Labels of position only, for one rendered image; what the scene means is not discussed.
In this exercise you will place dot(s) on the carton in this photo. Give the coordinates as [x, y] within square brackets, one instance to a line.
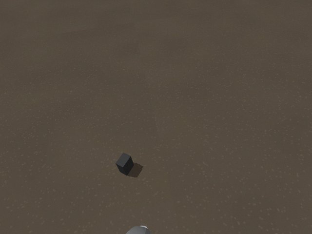
[125, 163]

